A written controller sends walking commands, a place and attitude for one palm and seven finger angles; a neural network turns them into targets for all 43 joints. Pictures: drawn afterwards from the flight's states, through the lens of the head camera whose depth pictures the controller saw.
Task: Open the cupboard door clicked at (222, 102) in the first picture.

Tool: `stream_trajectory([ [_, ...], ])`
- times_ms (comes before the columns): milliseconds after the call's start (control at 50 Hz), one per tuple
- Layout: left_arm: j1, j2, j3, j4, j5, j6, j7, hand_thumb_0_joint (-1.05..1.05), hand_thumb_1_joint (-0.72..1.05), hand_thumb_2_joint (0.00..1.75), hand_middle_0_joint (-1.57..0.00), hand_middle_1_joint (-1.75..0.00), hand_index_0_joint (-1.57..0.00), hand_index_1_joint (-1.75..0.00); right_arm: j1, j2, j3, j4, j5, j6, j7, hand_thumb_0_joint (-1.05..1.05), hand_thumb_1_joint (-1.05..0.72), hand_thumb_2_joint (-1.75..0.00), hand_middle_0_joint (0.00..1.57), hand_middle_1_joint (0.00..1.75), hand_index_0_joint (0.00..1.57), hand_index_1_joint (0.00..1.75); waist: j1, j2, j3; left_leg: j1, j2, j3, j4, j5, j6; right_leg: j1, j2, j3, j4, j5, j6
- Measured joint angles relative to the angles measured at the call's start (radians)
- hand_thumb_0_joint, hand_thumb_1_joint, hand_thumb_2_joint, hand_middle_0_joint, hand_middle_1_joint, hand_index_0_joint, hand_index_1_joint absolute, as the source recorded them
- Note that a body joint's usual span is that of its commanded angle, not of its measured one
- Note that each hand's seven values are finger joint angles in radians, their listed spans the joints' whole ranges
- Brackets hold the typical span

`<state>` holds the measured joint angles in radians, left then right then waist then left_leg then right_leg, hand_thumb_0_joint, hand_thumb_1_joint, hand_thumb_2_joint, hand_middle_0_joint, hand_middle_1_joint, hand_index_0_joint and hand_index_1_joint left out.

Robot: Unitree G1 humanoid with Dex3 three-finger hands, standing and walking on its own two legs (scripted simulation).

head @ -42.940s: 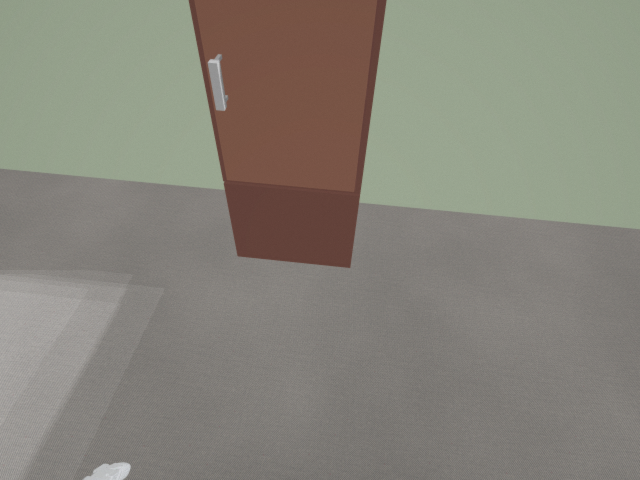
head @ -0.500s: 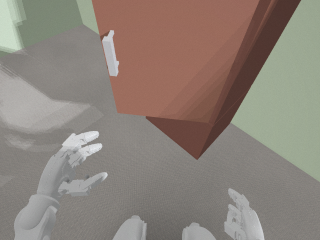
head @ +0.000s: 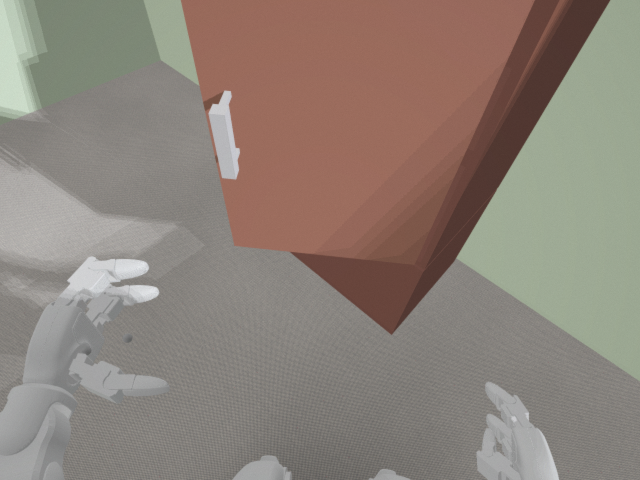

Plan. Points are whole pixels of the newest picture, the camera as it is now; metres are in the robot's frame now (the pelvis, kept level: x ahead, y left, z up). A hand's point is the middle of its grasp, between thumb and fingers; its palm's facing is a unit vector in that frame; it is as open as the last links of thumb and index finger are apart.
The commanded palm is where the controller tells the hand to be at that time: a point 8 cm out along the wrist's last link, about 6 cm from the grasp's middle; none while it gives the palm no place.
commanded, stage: raise the hand with hooked fingers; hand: left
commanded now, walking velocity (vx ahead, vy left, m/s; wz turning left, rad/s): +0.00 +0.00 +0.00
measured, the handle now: (228, 135) +0.60 +0.19 +0.06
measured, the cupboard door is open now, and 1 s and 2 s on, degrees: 37 37 37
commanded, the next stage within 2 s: move the hooked fingers beside the handle in 0.90 s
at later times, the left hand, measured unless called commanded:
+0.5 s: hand (109, 294) +0.29 +0.26 +0.08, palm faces -0.02 -1.00 -0.04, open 14.0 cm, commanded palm +0.26 +0.31 +0.08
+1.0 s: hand (117, 298) +0.29 +0.25 +0.08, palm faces +0.01 -1.00 -0.03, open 14.0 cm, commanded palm +0.26 +0.29 +0.08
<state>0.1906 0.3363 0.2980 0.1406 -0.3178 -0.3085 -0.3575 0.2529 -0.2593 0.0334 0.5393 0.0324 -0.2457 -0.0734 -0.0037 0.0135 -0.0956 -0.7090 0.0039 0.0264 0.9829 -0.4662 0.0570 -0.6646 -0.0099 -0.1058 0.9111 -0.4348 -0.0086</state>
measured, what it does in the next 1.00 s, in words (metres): stands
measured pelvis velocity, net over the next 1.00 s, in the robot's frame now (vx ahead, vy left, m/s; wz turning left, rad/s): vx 0.00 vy -0.02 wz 0.00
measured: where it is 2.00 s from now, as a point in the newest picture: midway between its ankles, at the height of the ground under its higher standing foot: outside the picture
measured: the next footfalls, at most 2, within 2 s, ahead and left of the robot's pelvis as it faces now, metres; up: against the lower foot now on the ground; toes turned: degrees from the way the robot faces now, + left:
none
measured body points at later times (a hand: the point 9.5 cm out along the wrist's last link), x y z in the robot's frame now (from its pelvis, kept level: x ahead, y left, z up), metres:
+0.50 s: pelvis +0.00 -0.01 +0.01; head +0.05 -0.01 +0.46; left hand +0.29 +0.31 +0.08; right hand +0.15 -0.27 -0.07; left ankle +0.01 +0.08 -0.68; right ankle +0.01 -0.12 -0.68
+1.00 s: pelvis +0.00 -0.02 +0.01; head +0.05 -0.02 +0.46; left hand +0.28 +0.30 +0.09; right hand +0.15 -0.27 -0.07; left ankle +0.01 +0.08 -0.68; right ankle +0.01 -0.12 -0.68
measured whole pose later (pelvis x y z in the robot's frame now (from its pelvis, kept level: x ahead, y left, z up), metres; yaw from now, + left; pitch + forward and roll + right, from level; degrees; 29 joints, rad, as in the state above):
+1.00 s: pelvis +0.00 -0.02 +0.01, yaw +0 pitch +9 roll -1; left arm -0.06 0.42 0.43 0.49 -0.36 -0.28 -0.54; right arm 0.28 -0.28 0.06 0.57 0.04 -0.21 -0.08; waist 0.00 0.02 -0.07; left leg -0.62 0.02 0.02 0.87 -0.42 0.03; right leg -0.59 0.01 -0.10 0.83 -0.40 -0.04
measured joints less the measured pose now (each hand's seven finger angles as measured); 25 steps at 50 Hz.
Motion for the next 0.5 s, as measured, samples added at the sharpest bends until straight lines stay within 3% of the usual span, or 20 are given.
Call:
stream_trajectory([
  [180, -0.106, 0.039, 0.045, 0.141, -0.005, 0.068, -0.089, -0.01, -0.46, 0.32, -0.29, -1.17, -0.3, -1.17, -0.005, -0.002, 0.026, 0.005, 0.003, 0.023, -0.002, 0.02, -0.9, -0.9, 0.21, 0.3, 0.2, 0.3, 0.014, 0.012, 0.007, 0.027, -0.001, -0.008, -0.035, 0.012, -0.005, 0.029, 0.002, -0.007, -0.035, 0.009, -0.005],
  [340, -0.18, 0.072, 0.105, 0.198, -0.033, 0.031, -0.131, -0.01, -0.49, 0.31, -0.3, -1.19, -0.3, -1.19, 0.019, -0.008, 0.026, 0.031, 0.001, 0.027, -0.006, 0.02, -0.9, -0.9, 0.21, 0.3, 0.2, 0.3, 0.011, 0.008, 0.015, 0.063, 0.005, -0.008, -0.066, 0.022, -0.013, 0.062, 0.009, -0.006, -0.063, 0.018, -0.013],
  [500, -0.248, 0.111, 0.125, 0.318, -0.033, 0.081, -0.19, -0.01, -0.5, 0.31, -0.29, -1.2, -0.3, -1.2, 0.04, -0.03, 0.016, 0.03, 0.011, 0.039, -0.011, 0.02, -0.9, -0.9, 0.21, 0.3, 0.2, 0.3, -0.003, 0.016, 0.022, 0.081, 0.008, -0.002, -0.101, 0.043, -0.018, 0.073, 0.014, 0.0, -0.09, 0.037, -0.019],
])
